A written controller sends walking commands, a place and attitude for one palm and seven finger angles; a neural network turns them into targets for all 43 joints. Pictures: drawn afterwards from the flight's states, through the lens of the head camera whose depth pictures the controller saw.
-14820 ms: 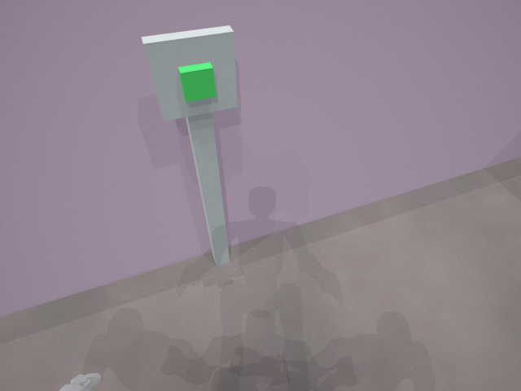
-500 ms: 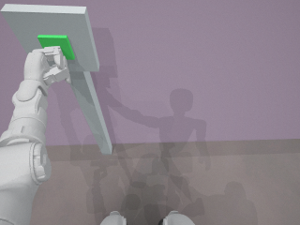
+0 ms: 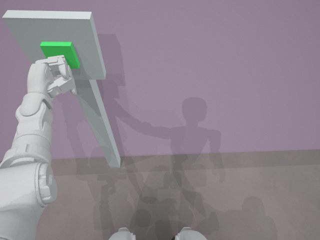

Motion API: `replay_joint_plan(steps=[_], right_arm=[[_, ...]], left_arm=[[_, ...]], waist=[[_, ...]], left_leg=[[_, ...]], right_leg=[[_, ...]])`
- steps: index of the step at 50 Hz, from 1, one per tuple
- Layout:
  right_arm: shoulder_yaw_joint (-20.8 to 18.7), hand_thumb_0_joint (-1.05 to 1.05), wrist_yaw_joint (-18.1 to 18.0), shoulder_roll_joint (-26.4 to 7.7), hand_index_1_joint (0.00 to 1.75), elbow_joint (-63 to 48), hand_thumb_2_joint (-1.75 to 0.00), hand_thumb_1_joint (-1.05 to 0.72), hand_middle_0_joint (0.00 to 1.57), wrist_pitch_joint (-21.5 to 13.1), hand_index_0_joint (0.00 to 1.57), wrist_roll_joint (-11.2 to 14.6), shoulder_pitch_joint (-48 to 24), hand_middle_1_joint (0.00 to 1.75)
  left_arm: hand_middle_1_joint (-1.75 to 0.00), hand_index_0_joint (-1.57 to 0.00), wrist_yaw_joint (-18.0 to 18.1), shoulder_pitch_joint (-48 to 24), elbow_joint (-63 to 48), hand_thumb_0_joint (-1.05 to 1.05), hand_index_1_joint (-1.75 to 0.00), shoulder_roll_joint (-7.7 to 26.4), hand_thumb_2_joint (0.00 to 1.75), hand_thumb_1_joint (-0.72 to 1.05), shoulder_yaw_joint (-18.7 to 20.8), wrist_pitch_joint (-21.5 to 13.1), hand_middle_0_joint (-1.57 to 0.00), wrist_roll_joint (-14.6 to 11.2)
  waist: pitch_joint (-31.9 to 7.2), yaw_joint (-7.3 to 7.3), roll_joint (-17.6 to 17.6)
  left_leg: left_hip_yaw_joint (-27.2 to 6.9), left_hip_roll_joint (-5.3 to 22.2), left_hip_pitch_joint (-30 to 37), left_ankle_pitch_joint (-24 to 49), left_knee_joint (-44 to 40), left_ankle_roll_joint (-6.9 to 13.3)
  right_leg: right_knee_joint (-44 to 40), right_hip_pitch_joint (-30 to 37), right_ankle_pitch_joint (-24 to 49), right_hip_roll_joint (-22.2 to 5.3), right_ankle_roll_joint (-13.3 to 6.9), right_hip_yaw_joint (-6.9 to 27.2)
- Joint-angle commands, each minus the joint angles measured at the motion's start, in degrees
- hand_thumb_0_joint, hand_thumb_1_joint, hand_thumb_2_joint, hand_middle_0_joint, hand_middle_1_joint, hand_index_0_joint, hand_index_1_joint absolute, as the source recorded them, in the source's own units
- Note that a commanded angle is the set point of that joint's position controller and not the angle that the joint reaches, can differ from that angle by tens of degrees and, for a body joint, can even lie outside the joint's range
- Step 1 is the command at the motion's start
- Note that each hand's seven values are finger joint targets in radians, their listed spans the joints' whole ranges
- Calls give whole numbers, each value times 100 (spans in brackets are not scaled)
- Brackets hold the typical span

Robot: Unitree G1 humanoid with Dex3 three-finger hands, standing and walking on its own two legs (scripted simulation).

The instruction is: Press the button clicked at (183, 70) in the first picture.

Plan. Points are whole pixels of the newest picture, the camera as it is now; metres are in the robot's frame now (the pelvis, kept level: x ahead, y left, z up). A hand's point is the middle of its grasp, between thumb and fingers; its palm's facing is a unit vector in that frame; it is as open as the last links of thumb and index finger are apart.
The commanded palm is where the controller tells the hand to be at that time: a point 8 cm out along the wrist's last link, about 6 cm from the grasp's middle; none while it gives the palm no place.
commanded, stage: pull the fist back off the button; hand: left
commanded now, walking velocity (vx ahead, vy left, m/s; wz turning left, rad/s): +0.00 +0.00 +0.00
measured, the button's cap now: (62, 53) +0.53 +0.23 +0.15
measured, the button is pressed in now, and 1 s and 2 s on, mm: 8 0 0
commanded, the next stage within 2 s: draw the hand back to the body in 0.64 s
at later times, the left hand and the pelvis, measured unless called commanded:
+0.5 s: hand (66, 103) +0.40 +0.20 +0.12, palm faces +0.05 -1.00 -0.01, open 3.1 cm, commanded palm +0.37 +0.24 +0.12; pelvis +0.04 +0.00 +0.02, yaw +0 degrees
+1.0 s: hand (61, 114) +0.36 +0.19 +0.14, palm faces +0.05 -1.00 -0.03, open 3.1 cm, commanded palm +0.32 +0.25 +0.14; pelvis +0.04 -0.02 +0.02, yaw +0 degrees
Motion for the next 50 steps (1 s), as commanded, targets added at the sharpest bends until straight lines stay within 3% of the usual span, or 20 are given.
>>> replay_joint_plan(steps=[1,4,6,11,13,15,18,20,22,25,27,32,34,37,38,39,41,44,46,50], right_arm=[[-356,0,-55,-911,30,-639,-90,-90,20,-117,20,17,297,30],[-341,0,-92,-873,30,-742,-90,-90,20,-72,20,59,139,30],[-362,0,-87,-839,30,-813,-90,-90,20,-67,20,80,54,30],[-366,0,-46,-764,30,-1043,-90,-90,20,-75,20,98,-203,30],[-363,0,-54,-746,30,-1068,-90,-90,20,-69,20,125,-316,30],[-342,0,-63,-727,30,-1095,-90,-90,20,-68,20,136,-433,30],[-360,0,-81,-698,30,-1164,-90,-90,20,-103,20,113,-551,30],[-345,0,-78,-658,30,-1163,-90,-90,20,-134,20,112,-628,30],[-361,0,-69,-637,30,-1183,-90,-90,20,-184,20,108,-715,30],[-335,0,-64,-618,30,-1169,-90,-90,20,-219,20,125,-830,30],[-344,0,-81,-638,30,-1172,-90,-90,20,-227,20,115,-926,30],[-301,0,-142,-599,30,-1149,-90,-90,20,-243,20,112,-1087,30],[-288,0,-162,-613,30,-1107,-90,-90,20,-258,20,99,-1073,30],[-275,0,-175,-594,30,-1078,-90,-90,20,-276,20,106,-1134,30],[-271,0,-168,-589,30,-1106,-90,-90,20,-289,20,96,-1153,30],[-277,0,-164,-615,30,-1141,-90,-90,20,-288,20,82,-1152,30],[-234,0,-158,-584,30,-1226,-90,-90,20,-273,20,106,-1282,30],[-220,0,-167,-564,30,-1317,-90,-90,20,-292,20,122,-1373,30],[-218,0,-166,-539,30,-1376,-90,-90,20,-332,20,151,-1440,30],[-217,0,-211,-556,30,-1382,-90,-90,20,-438,20,179,-1508,30]], left_arm=[[-150,-130,17,-2096,-1681,0,-150,1152,90,90,201,-275,-130,-138],[-150,-130,-21,-1879,-2012,0,-150,990,90,90,83,-230,-130,-211],[-150,-130,1,-1430,-2320,0,-150,930,90,90,137,-188,-130,-255],[-150,-130,33,-196,-3401,0,-150,702,90,90,152,-77,-130,-421],[-150,-130,44,188,-3588,0,-150,585,90,90,128,50,-130,-485],[-150,-130,69,232,-3814,0,-150,431,90,90,-3,162,-130,-490],[-150,-130,125,618,-4471,0,-150,480,90,90,119,213,-130,-514],[-150,-130,124,767,-4789,0,-150,288,90,90,-40,214,-130,-545],[-150,-130,102,1218,-5124,0,-150,171,90,90,-61,226,-130,-603],[-150,-130,48,1490,-5304,0,-150,-200,90,90,-399,367,-130,-639],[-150,-130,70,1732,-5342,0,-150,-41,90,90,-197,478,-130,-676],[-150,-130,110,1427,-5556,0,-150,-77,90,90,-296,540,-130,-624],[-150,-130,125,1308,-5504,0,-150,-63,90,90,-344,504,-130,-611],[-150,-130,115,1235,-5318,0,-150,-185,90,90,-461,510,-130,-577],[-150,-130,117,1314,-5407,0,-150,-118,90,90,-392,501,-130,-584],[-150,-130,116,1737,-5287,0,-150,119,90,90,-121,533,-130,-627],[-150,-130,82,2002,-5355,0,-150,273,90,90,52,600,-130,-660],[-150,-130,34,2224,-5637,0,-150,254,90,90,62,688,-130,-751],[-150,-130,-2,2514,-5945,0,-150,181,90,90,52,747,-130,-797],[-150,-130,-41,2851,-6206,0,-150,115,90,90,67,953,-130,-907]], waist=[[-2043,27,380],[-1777,29,186],[-1865,158,393],[-2076,404,305],[-1780,394,103],[-1549,346,182],[-1823,463,305],[-1780,422,232],[-1899,510,309],[-1604,424,143],[-1492,501,63],[-1382,445,188],[-1387,386,-13],[-1359,437,283],[-1475,495,279],[-1577,604,-9],[-1501,711,113],[-1411,727,-19],[-1350,789,186],[-1026,745,-126]], left_leg=[[-301,-161,1613,394,-826,95],[-261,-164,1543,407,-893,125],[-236,-171,1776,625,-928,102],[-199,-174,2097,1417,-991,79],[-154,-169,2035,1491,-1032,90],[-134,-184,2043,1396,-1068,94],[-139,-198,2301,1748,-1080,80],[-141,-191,2406,1990,-1063,84],[-151,-185,2583,2266,-1056,63],[-181,-176,2611,2294,-1084,56],[-170,-213,2519,2046,-1130,53],[-162,-265,2527,1809,-1149,58],[-198,-253,2516,1736,-1133,73],[-203,-285,2543,1588,-1150,48],[-212,-293,2580,1630,-1169,52],[-199,-282,2495,1634,-1175,74],[-151,-303,2366,1583,-1285,65],[-113,-297,2351,1498,-1367,90],[-89,-295,2442,1534,-1459,76],[-76,-286,2413,1246,-1571,106]], right_leg=[[-734,898,481,222,-33,302],[-795,1033,570,217,-23,316],[-789,1122,789,218,-46,292],[-741,1665,1622,210,-72,258],[-799,1733,1792,207,-51,245],[-849,1658,1741,190,-38,249],[-821,1909,2047,167,-54,255],[-819,2000,2298,163,-44,249],[-790,2088,2479,157,-47,233],[-831,1967,2485,153,-25,178],[-874,2026,2392,138,-25,179],[-936,1995,2232,109,-24,216],[-952,1997,2131,115,-22,210],[-973,1900,1971,94,-41,227],[-975,2012,2019,85,-50,229],[-981,2218,2059,93,-39,251],[-1018,2417,2132,56,-39,284],[-1120,2553,2080,61,-13,312],[-1152,2575,2118,60,-22,298],[-1361,2521,1810,60,34,321]])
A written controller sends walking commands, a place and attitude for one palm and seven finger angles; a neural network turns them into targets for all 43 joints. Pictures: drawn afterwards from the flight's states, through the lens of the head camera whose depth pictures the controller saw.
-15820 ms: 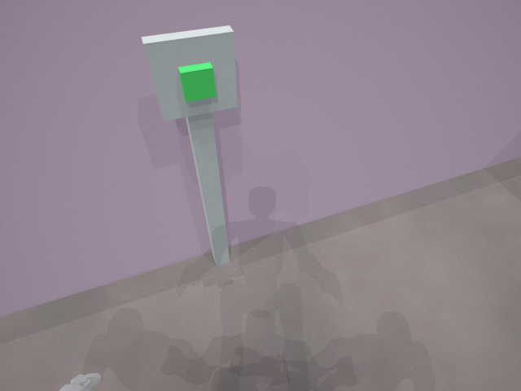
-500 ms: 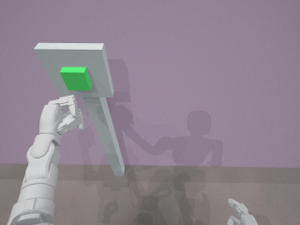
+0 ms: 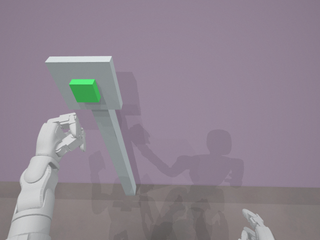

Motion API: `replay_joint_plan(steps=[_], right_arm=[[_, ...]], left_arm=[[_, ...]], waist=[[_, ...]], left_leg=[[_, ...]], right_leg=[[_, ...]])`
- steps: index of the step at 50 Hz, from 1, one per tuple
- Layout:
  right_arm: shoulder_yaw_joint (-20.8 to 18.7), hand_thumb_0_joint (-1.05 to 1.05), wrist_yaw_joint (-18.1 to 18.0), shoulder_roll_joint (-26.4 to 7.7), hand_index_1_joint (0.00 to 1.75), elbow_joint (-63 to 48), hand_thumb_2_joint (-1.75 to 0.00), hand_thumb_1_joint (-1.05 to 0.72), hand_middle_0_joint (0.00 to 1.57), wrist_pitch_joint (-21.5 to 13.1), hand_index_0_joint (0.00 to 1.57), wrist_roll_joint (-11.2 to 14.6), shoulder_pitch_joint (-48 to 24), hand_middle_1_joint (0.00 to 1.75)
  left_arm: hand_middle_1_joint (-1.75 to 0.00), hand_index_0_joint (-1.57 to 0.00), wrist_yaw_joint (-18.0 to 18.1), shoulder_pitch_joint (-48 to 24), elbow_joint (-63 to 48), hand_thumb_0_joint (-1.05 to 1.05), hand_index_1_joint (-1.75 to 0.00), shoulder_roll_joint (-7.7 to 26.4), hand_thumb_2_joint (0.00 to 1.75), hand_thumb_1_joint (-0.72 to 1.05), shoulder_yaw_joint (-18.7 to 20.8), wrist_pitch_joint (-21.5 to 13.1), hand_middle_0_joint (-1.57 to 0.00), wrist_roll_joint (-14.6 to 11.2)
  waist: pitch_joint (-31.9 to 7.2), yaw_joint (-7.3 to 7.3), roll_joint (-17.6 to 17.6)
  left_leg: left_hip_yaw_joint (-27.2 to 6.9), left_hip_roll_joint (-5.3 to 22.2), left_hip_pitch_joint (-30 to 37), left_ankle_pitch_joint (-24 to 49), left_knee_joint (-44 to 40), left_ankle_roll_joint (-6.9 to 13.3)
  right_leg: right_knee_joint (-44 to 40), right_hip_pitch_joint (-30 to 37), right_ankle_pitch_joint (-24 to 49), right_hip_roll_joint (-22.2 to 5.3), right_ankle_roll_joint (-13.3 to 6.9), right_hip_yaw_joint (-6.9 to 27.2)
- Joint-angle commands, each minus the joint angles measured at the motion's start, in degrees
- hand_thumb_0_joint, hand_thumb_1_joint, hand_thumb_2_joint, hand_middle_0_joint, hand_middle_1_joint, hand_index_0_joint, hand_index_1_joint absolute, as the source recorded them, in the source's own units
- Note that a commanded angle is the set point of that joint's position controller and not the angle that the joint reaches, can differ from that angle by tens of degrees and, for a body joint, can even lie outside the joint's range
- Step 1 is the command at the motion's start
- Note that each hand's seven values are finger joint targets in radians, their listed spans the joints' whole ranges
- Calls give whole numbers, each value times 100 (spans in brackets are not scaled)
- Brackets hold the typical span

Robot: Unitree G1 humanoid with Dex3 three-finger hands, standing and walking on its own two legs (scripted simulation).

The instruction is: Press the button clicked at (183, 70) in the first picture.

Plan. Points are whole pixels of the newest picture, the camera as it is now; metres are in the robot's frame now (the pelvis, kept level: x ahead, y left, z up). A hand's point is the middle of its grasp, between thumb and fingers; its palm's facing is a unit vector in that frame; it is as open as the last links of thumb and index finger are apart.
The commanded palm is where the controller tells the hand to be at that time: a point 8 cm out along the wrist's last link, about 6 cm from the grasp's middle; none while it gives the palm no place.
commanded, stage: draw the hand back to the body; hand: left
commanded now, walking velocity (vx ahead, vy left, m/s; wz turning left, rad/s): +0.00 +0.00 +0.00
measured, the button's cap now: (86, 90) +0.49 +0.25 +0.13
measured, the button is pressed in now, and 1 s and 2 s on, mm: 0 0 0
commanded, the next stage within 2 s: step back with the hand held close in 1.22 s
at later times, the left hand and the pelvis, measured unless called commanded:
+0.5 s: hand (47, 165) +0.23 +0.24 +0.14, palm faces +0.34 -0.90 -0.27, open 3.1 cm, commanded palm +0.19 +0.28 +0.16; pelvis +0.00 +0.01 +0.02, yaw +0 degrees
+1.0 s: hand (12, 177) +0.19 +0.26 +0.18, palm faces +0.42 -0.83 -0.38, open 3.1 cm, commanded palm +0.14 +0.30 +0.19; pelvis +0.01 +0.02 +0.02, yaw +0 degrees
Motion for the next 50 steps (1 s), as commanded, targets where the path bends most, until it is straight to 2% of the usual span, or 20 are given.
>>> replay_joint_plan(steps=[1,2,4,6,8,10,12,13,14,16,18,19,22,30,39,41,43,44,48,50], right_arm=[[-244,0,-101,-697,30,-929,-90,-90,20,-419,20,7,-699,30],[-246,0,-126,-692,30,-925,-90,-90,20,-436,20,14,-725,30],[-240,0,-152,-677,30,-931,-90,-90,20,-512,20,11,-754,30],[-241,0,-174,-665,30,-925,-90,-90,20,-588,20,13,-771,30],[-202,0,-191,-633,30,-930,-90,-90,20,-667,20,28,-822,30],[-217,0,-218,-661,30,-916,-90,-90,20,-729,20,21,-824,30],[-205,0,-225,-644,30,-944,-90,-90,20,-788,20,19,-858,30],[-251,0,-246,-585,30,-817,-90,-90,20,-828,20,-147,-1059,30],[-250,0,-250,-561,30,-693,-90,-90,20,-855,20,-197,-1054,30],[-221,0,-223,-512,30,-618,-90,-90,20,-787,20,-219,-1059,30],[-213,0,-203,-498,30,-579,-90,-90,20,-717,20,-251,-1072,30],[-230,0,-200,-521,30,-531,-90,-90,20,-691,20,-280,-1090,30],[-229,0,-195,-488,30,-535,-90,-90,20,-606,20,-326,-1130,30],[-236,0,-128,-438,30,-561,-90,-90,20,-506,20,-397,-1225,30],[-286,0,-33,-402,30,-668,-90,-90,20,-424,20,-429,-1206,30],[-276,0,-28,-374,30,-696,-90,-90,20,-416,20,-425,-1176,30],[-280,0,-24,-372,30,-712,-90,-90,20,-435,20,-427,-1142,30],[-291,0,-32,-381,30,-718,-90,-90,20,-456,20,-426,-1169,30],[-284,0,-43,-355,30,-723,-90,-90,20,-498,20,-421,-1117,30],[-299,0,-56,-379,30,-711,-90,-90,20,-510,20,-419,-1100,30]], left_arm=[[-150,-130,-60,-1257,-1579,0,-150,1256,90,90,517,-128,-130,-180],[-150,-130,-70,-1250,-1694,0,-150,1285,90,90,548,-74,-130,-183],[-150,-130,-87,-1154,-1947,0,-150,1230,90,90,505,-13,-130,-227],[-150,-130,-112,-902,-2148,0,-150,1316,90,90,646,42,-130,-258],[-150,-130,-157,-902,-2414,0,-150,1105,90,90,406,102,-130,-246],[-150,-130,-153,-657,-2419,0,-150,1257,90,90,597,199,-130,-300],[-150,-130,-184,-457,-2694,0,-150,1242,90,90,623,297,-130,-313],[-150,-130,688,-441,-3372,0,-150,1640,90,90,535,30,-130,463],[-150,-130,1099,95,-3178,0,-150,1301,90,90,448,2,-130,524],[-150,-130,1543,684,-3349,0,-150,972,90,90,160,-41,-130,788],[-150,-130,1784,830,-3662,0,-150,909,90,90,60,-88,-130,953],[-150,-130,1872,842,-3739,0,-150,1012,90,90,114,-116,-130,1011],[-150,-130,2050,975,-4050,0,-150,1041,90,90,186,-156,-130,1146],[-150,-130,2169,1792,-4713,0,-150,883,90,90,141,-162,-130,1261],[-150,-130,2170,2922,-5328,0,-150,953,90,90,461,-117,-130,1290],[-150,-130,2175,3016,-5545,0,-150,929,90,90,474,-136,-130,1293],[-150,-130,2185,3174,-5666,0,-150,933,90,90,529,-139,-130,1297],[-150,-130,2179,3297,-5673,0,-150,983,90,90,572,-131,-130,1290],[-150,-130,2194,3438,-5854,0,-150,937,90,90,585,-152,-130,1297],[-150,-130,2197,3397,-5753,0,-150,880,90,90,522,-143,-130,1304]], waist=[[-1004,106,-272],[-998,119,-109],[-991,85,-308],[-991,159,-143],[-815,117,142],[-777,154,-233],[-850,197,-62],[-288,268,-132],[23,213,-389],[-77,222,-195],[-197,217,86],[-211,219,-64],[-253,237,35],[-110,295,81],[39,391,-140],[13,387,220],[21,394,129],[55,417,-30],[130,400,151],[281,364,-43]], left_leg=[[-175,-253,439,1100,-549,244],[-159,-266,495,1025,-565,243],[-169,-254,571,996,-565,269],[-173,-258,648,1049,-615,256],[-205,-267,741,954,-688,232],[-215,-259,706,852,-691,255],[-217,-269,789,946,-739,244],[-115,-246,805,839,-952,257],[-99,-226,808,708,-993,261],[-106,-198,1106,719,-1192,266],[-94,-183,1365,903,-1366,260],[-86,-177,1410,979,-1425,272],[-95,-177,1612,1164,-1579,260],[-163,-146,1797,1556,-1743,223],[-187,-97,1685,1959,-1648,177],[-181,-97,1689,2000,-1626,157],[-213,-82,1674,2113,-1601,143],[-216,-73,1654,2059,-1592,149],[-203,-71,1645,1968,-1567,137],[-207,-61,1585,1771,-1598,149]], right_leg=[[-659,666,1770,33,121,244],[-715,640,1629,31,118,268],[-804,673,1531,28,143,304],[-826,736,1583,19,134,298],[-873,597,1391,37,104,215],[-977,633,1229,33,140,277],[-981,734,1308,20,130,248],[-1514,593,1002,-84,114,396],[-1746,528,667,-124,133,419],[-1765,772,623,-120,122,364],[-1753,978,896,-86,99,316],[-1820,1087,976,-67,100,319],[-1835,1291,1156,-52,85,275],[-1900,1578,1459,-13,57,224],[-1828,1641,1807,45,49,191],[-1769,1651,1849,11,41,204],[-1725,1638,1896,26,41,171],[-1775,1619,1867,50,42,189],[-1744,1525,1799,36,48,182],[-1805,1442,1628,41,56,185]])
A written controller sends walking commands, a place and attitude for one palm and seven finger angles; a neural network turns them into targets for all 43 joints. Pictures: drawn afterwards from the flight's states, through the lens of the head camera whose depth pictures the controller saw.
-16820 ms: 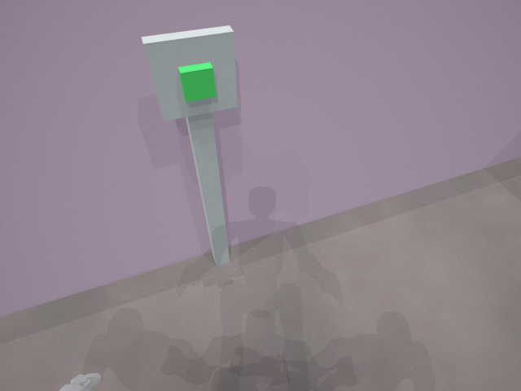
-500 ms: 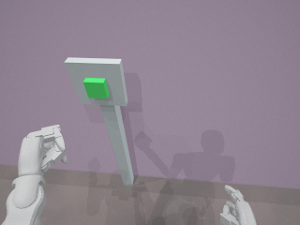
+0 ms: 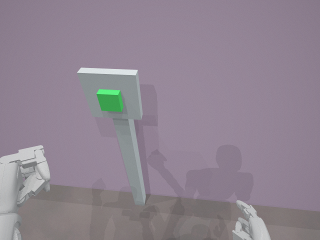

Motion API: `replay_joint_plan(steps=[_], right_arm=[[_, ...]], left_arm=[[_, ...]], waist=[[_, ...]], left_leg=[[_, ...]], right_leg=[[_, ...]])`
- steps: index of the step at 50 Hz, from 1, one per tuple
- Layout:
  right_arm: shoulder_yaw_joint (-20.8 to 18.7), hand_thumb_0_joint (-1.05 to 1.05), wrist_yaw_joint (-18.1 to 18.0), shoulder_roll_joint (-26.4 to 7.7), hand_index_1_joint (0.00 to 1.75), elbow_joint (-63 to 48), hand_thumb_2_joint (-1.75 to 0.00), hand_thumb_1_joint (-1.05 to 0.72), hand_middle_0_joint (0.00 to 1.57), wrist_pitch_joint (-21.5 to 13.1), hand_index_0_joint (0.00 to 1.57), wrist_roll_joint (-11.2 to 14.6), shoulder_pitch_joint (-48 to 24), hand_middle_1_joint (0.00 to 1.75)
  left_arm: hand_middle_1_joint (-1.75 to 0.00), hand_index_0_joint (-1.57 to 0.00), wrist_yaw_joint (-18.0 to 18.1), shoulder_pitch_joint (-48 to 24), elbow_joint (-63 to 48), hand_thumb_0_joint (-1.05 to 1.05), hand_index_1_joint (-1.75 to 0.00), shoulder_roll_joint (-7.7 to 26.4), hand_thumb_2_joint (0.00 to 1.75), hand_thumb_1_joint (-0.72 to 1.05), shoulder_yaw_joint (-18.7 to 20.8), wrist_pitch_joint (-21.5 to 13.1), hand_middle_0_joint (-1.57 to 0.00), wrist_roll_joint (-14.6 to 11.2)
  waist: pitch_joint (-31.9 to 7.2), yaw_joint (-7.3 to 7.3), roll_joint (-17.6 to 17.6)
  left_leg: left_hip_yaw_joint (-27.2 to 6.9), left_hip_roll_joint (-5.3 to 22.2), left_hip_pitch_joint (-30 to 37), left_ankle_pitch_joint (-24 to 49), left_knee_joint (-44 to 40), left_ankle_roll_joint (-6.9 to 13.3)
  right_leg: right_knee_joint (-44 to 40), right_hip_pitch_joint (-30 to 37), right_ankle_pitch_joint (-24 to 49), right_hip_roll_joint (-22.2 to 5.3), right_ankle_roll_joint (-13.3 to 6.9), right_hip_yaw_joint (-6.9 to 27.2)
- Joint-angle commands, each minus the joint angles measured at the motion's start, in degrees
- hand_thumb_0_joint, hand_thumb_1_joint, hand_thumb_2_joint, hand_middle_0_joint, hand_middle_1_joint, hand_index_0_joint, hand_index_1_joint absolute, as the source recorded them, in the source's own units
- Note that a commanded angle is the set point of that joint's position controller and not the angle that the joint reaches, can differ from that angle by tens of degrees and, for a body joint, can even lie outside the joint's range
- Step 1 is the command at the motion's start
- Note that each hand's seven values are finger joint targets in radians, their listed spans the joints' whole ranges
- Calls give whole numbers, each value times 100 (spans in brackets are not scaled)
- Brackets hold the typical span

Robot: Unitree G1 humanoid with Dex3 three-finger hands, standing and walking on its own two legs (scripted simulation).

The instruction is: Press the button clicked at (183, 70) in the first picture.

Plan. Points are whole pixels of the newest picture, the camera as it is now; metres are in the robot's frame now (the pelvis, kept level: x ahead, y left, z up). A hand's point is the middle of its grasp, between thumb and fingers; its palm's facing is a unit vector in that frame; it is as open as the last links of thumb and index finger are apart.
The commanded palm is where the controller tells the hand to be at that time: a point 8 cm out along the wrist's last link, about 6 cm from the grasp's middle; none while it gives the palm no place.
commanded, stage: draw the hand back to the body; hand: left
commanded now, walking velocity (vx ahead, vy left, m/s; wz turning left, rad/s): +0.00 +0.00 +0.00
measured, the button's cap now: (110, 99) +0.47 +0.22 +0.11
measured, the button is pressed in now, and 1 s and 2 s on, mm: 0 0 0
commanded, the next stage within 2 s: step back with the hand held close in 0.22 s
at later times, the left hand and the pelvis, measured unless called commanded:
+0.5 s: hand (46, 174) +0.18 +0.24 +0.16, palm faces +0.40 -0.81 -0.42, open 3.1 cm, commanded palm +0.12 +0.28 +0.17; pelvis -0.01 +0.00 +0.00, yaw +0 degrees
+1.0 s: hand (16, 214) +0.11 +0.26 +0.15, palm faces +0.38 -0.80 -0.46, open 3.1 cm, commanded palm +0.05 +0.30 +0.17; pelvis -0.08 +0.02 -0.02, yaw +0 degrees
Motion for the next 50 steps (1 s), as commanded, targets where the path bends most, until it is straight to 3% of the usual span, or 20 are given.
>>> replay_joint_plan(steps=[1,6,12,17,18,19,20,22,26,29,32,37,44,47,50], right_arm=[[-214,0,-81,-598,30,-910,-90,-90,20,-343,20,-18,-749,30],[-215,0,-101,-587,30,-900,-90,-90,20,-369,20,-36,-742,30],[-192,0,-101,-557,30,-895,-90,-90,20,-394,20,-37,-777,30],[-201,0,-118,-572,30,-844,-90,-90,20,-395,20,-37,-759,30],[-235,0,-80,-715,30,-1094,-90,-90,20,-231,20,5,-671,30],[-226,0,-92,-640,30,-1032,-90,-90,20,-143,20,3,-678,30],[-247,0,-89,-652,30,-1012,-90,-90,20,-75,20,-20,-662,30],[-290,0,-42,-709,30,-1080,-90,-90,20,27,20,-24,-660,30],[-380,0,-57,-720,30,-1244,-90,-90,20,185,20,14,-641,30],[-429,0,-83,-711,30,-1340,-90,-90,20,281,20,37,-682,30],[-453,0,-98,-670,30,-1398,-90,-90,20,321,20,74,-631,30],[-465,0,-118,-713,30,-1421,-90,-90,20,255,20,80,-586,30],[-468,0,-143,-789,30,-1435,-90,-90,20,31,20,66,-541,30],[-453,0,-138,-779,30,-1411,-90,-90,20,-77,20,58,-412,30],[-444,0,-160,-768,30,-1344,-90,-90,20,-202,20,35,-343,30]], left_arm=[[-150,-130,87,-501,-1162,0,-150,782,90,90,483,-316,-130,17],[-150,-130,116,-519,-1219,0,-150,828,90,90,539,-332,-130,25],[-150,-130,130,-520,-1235,0,-150,843,90,90,556,-334,-130,20],[-150,-130,153,-770,-1025,0,-150,920,90,90,648,-336,-130,6],[-150,-130,152,-1139,-1383,0,-150,1504,90,90,1303,-549,-130,-35],[-150,-130,123,-1080,-1277,0,-150,1492,90,90,1294,-641,-130,-7],[-150,-130,85,-420,-914,0,-150,1056,90,90,952,-630,-130,10],[-150,-130,46,-99,-1009,0,-150,840,90,90,691,-644,-130,31],[-150,-130,103,344,-1310,0,-150,1078,90,90,941,-694,-130,25],[-150,-130,146,450,-1516,0,-150,1308,90,90,1170,-725,-130,-2],[-150,-130,191,609,-1548,0,-150,1306,90,90,1223,-771,-130,-15],[-150,-130,237,642,-1632,0,-150,1236,90,90,1143,-841,-130,28],[-150,-130,320,402,-1741,0,-150,1250,90,90,1217,-1022,-130,147],[-150,-130,359,293,-1725,0,-150,1164,90,90,1159,-1115,-130,205],[-150,-130,397,176,-1911,0,-150,1203,90,90,1183,-1220,-130,227]], waist=[[-127,-78,-31],[-295,-44,-10],[-150,-25,98],[-85,-58,-96],[299,-305,-214],[270,-302,-302],[127,-339,-407],[-213,-369,-158],[-960,-348,-177],[-1090,-354,-236],[-1109,-368,-255],[-895,-382,-5],[-419,-424,63],[-299,-456,-51],[-383,-478,-101]], left_leg=[[-281,63,19,1331,-363,15],[-271,48,74,1489,-322,20],[-290,39,-6,1314,-352,1],[-271,35,-47,1095,-387,8],[-321,143,-498,704,-215,130],[-378,102,-528,504,-135,123],[-354,110,-475,653,-65,121],[-306,175,-418,991,-58,123],[-374,309,-390,1999,-44,123],[-385,325,-527,2243,66,106],[-407,368,-716,2280,87,95],[-536,477,-1258,1515,-97,156],[-827,603,-2722,-1306,-499,371],[-877,575,-2871,-1799,-310,370],[-961,541,-2599,-1790,-169,341]], right_leg=[[-311,-284,1019,87,-129,131],[-265,-175,1186,71,-133,139],[-329,-208,1029,80,-150,157],[-413,-251,831,79,-136,165],[-738,-913,978,-204,-123,775],[-827,-965,870,-329,-141,812],[-781,-1011,920,-379,-140,757],[-590,-928,1226,-379,-102,658],[-22,-516,2012,-297,-22,419],[151,-491,2383,-317,-11,427],[328,-497,2472,-320,-7,436],[482,-608,1650,-237,23,453],[658,-507,104,-182,8,683],[537,-812,-592,-248,-43,809],[421,-1155,-870,-268,-87,883]])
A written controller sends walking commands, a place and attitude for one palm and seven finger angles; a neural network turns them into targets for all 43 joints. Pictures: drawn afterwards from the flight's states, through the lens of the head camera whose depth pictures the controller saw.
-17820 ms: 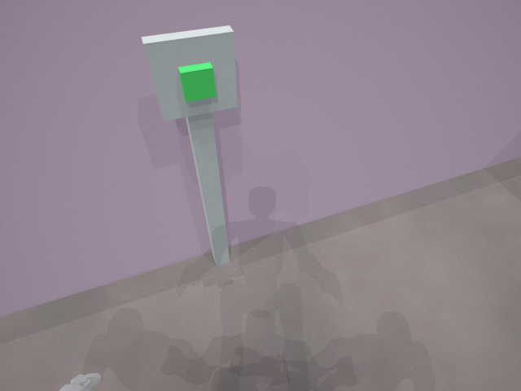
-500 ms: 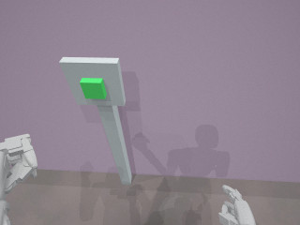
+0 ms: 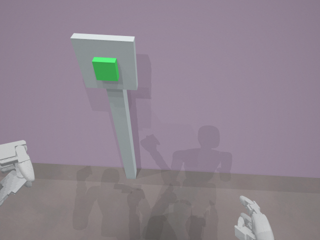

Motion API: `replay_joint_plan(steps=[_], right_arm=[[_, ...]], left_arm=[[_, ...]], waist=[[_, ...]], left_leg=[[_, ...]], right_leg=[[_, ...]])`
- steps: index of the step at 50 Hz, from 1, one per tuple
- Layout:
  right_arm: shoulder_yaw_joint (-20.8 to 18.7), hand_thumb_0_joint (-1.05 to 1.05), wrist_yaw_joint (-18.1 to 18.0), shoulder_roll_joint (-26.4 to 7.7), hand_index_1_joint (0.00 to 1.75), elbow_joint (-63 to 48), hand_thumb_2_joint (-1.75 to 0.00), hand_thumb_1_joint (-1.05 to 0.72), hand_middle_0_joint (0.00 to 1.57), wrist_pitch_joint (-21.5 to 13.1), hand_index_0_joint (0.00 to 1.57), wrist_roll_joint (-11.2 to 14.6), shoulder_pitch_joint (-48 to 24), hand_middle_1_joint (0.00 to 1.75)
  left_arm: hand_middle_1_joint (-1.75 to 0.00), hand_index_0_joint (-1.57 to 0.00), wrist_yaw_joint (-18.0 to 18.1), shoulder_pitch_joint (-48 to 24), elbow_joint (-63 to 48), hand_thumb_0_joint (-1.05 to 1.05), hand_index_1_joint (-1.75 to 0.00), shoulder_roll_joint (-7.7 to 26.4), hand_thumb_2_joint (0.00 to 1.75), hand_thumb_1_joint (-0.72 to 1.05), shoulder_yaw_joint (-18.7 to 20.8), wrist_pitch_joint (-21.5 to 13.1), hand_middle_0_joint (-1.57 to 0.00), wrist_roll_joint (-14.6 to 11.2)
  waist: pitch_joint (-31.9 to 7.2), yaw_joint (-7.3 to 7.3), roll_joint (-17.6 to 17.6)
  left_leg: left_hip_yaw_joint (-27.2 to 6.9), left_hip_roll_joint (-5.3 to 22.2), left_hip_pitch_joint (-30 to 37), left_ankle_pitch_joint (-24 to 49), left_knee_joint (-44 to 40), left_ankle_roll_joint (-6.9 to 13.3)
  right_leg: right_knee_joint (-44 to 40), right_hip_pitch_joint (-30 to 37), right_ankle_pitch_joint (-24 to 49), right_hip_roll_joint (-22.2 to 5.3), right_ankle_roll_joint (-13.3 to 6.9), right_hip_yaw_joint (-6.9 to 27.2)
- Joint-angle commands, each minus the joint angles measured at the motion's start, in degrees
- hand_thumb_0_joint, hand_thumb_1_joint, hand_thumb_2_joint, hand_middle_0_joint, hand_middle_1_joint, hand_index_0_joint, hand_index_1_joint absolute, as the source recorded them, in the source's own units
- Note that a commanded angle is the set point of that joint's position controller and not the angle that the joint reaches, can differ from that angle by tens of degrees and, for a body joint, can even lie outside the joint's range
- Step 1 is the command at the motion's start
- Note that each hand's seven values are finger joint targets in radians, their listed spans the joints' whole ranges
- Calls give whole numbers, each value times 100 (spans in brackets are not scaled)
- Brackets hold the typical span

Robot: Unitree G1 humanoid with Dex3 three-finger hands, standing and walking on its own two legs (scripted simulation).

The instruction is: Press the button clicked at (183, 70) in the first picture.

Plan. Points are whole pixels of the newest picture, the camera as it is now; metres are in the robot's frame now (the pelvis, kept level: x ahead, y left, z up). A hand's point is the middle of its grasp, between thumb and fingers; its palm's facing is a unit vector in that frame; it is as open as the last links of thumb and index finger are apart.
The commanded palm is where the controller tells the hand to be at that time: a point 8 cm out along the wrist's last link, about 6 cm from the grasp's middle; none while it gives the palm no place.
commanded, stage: step back with the hand held close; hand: left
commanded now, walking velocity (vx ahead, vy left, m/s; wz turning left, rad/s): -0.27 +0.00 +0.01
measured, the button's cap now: (106, 68) +0.56 +0.21 +0.13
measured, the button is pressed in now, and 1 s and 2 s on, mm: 0 0 0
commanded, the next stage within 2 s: stop stepping back and stand still in 0.64 s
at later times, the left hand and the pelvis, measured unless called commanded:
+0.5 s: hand out of the picture +0.12 +0.25 +0.18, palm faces +0.43 -0.81 -0.40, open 3.1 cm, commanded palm +0.05 +0.30 +0.19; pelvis -0.06 +0.01 -0.01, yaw +3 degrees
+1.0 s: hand out of the picture +0.02 +0.21 +0.19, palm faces +0.31 -0.83 -0.46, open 3.1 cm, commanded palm -0.02 +0.25 +0.19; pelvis -0.17 -0.02 +0.02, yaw -4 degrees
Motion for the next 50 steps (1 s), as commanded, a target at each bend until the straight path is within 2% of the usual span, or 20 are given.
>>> replay_joint_plan(steps=[1,10,13,15,17,19,23,25,27,29,31,37,40,41,42,43,44,45,47,50], right_arm=[[-298,0,-92,-789,30,-806,-90,-90,20,-460,20,-66,-437,30],[-317,0,-76,-803,30,-714,-90,-90,20,-662,20,-90,-546,30],[-348,0,-38,-797,30,-688,-90,-90,20,-676,20,-111,-582,30],[-375,0,-7,-714,30,-640,-90,-90,20,-655,20,-100,-440,30],[-403,0,63,-636,30,-502,-90,-90,20,-571,20,-96,-373,30],[-387,0,139,-565,30,-371,-90,-90,20,-419,20,-149,-419,30],[-272,0,51,-524,30,-383,-90,-90,20,-307,20,-127,-485,30],[-384,0,-4,-778,30,-515,-90,-90,20,-475,20,-176,-638,30],[-472,0,72,-594,30,-400,-90,-90,20,-700,20,-246,-426,30],[-512,0,129,-613,30,-246,-90,-90,20,-818,20,-220,-344,30],[-472,0,235,-606,30,-146,-90,-90,20,-860,20,-161,-306,30],[-330,0,212,-614,30,-115,-90,-90,20,-843,20,-232,-493,30],[-285,0,208,-572,30,-463,-90,-90,20,-665,20,-146,-603,30],[-291,0,201,-553,30,-517,-90,-90,20,-555,20,-124,-588,30],[-266,0,180,-487,30,-527,-90,-90,20,-439,20,-119,-645,30],[-214,0,145,-523,30,-491,-90,-90,20,-450,20,-132,-626,30],[-262,0,139,-582,30,-396,-90,-90,20,-438,20,-46,-474,30],[-254,0,89,-521,30,-273,-90,-90,20,-428,20,-7,-378,30],[-187,0,-21,-503,30,-279,-90,-90,20,-497,20,-10,-596,30],[-223,0,-94,-631,30,-198,-90,-90,20,-677,20,-31,-514,30]], left_arm=[[-150,-130,172,-245,-1278,0,-150,882,90,90,673,-448,-130,18],[-150,-130,118,-261,-1227,0,-150,847,90,90,818,-646,-130,118],[-150,-130,58,-383,-1171,0,-150,907,90,90,921,-686,-130,141],[-150,-130,18,-452,-1300,0,-150,914,90,90,863,-704,-130,55],[-150,-130,66,-502,-1332,0,-150,986,90,90,761,-657,-130,-4],[-150,-130,151,-554,-1333,0,-150,1021,90,90,724,-597,-130,-6],[-150,-130,154,-420,-1430,0,-150,1091,90,90,823,-581,-130,-14],[-150,-130,155,-492,-1704,0,-150,1144,90,90,958,-740,-130,80],[-150,-130,103,-302,-1541,0,-150,1003,90,90,968,-755,-130,-83],[-150,-130,102,-294,-1841,0,-150,883,90,90,790,-739,-130,-179],[-150,-130,44,-96,-1762,0,-150,651,90,90,459,-651,-130,-152],[-150,-130,32,-150,-1456,0,-150,889,90,90,519,-394,-130,-234],[-150,-130,-22,486,-1455,0,-150,1163,90,90,817,-318,-130,-306],[-150,-130,-38,536,-1494,0,-150,1345,90,90,938,-320,-130,-305],[-150,-130,13,532,-1510,0,-150,1626,90,90,1168,-334,-130,-349],[-150,-130,78,249,-1518,0,-150,1620,90,90,1214,-273,-130,-386],[-150,-130,75,125,-1323,0,-150,1404,90,90,1079,-196,-130,-332],[-150,-130,109,148,-1063,0,-150,1153,90,90,903,-153,-130,-325],[-150,-130,164,79,-730,0,-150,921,90,90,699,-155,-130,-216],[-150,-130,194,-151,-605,0,-150,832,90,90,492,-200,-130,-84]], waist=[[-372,-78,206],[-509,-35,899],[-300,-29,660],[-421,-76,-206],[-521,-89,-986],[-739,-98,-1179],[-576,-185,-438],[-769,-91,1898],[-976,-150,1400],[-1146,-87,792],[-1189,-72,1024],[-986,-71,1360],[-911,29,1075],[-801,-8,348],[-749,16,-904],[-707,103,-1200],[-836,20,-1409],[-700,-149,-1216],[-448,-171,-837],[-289,-105,-672]], left_leg=[[-1006,563,-709,-2069,-1166,117],[-1562,1174,-2059,-2693,-1977,390],[-1444,1132,-2549,-2873,-1656,445],[-979,556,-1583,-2315,-725,137],[-511,-73,-50,-1577,1146,-263],[-589,-196,488,-1214,2372,-340],[-517,3,724,-573,-647,-234],[-2156,1789,-374,721,-1835,493],[-2406,2155,-396,608,-1913,836],[-1689,1921,889,2659,-1198,723],[-1220,1658,1498,3407,-1214,482],[-1250,1529,1104,1013,-2154,308],[-518,667,512,-1058,-1961,-185],[4,178,604,-1138,-950,-438],[29,-94,670,-912,806,-546],[-343,-199,37,-1100,1957,-493],[-569,-240,-469,-1037,2482,-460],[-695,24,-704,-715,2471,-424],[-451,159,-351,-550,1308,-354],[-223,48,596,-300,-673,-148]], right_leg=[[-473,546,-1309,-230,-192,822],[1117,1888,-83,332,-36,558],[1178,1952,-152,305,-88,873],[169,926,-315,-131,-338,1563],[-1316,-887,-1538,-1223,-852,2742],[-1650,-1237,-743,-1723,-1202,2808],[-443,-514,647,-796,-510,1471],[1905,233,-531,411,35,455],[3777,-221,-1904,540,-19,750],[3257,-853,-1949,390,13,673],[2628,-787,-1845,392,41,285],[654,313,-1831,506,-13,-115],[-1357,1447,-955,323,-220,-352],[-1848,1038,-973,-245,-454,99],[-2430,-26,-1548,-1447,-871,1493],[-2373,-294,-1502,-2067,-1258,2058],[-2075,23,-1069,-1921,-1258,2128],[-1702,449,-451,-1761,-1120,1502],[-1475,547,156,-1410,-864,902],[-1304,531,-287,-1220,-633,858]])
